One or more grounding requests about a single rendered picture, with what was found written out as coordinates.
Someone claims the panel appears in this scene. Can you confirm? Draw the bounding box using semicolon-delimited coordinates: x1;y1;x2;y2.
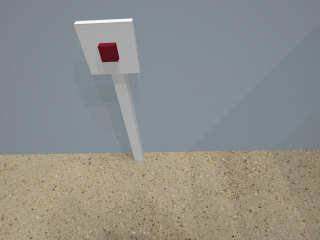
73;18;144;162

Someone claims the button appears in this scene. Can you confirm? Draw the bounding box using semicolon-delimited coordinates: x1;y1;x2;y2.
97;42;119;62

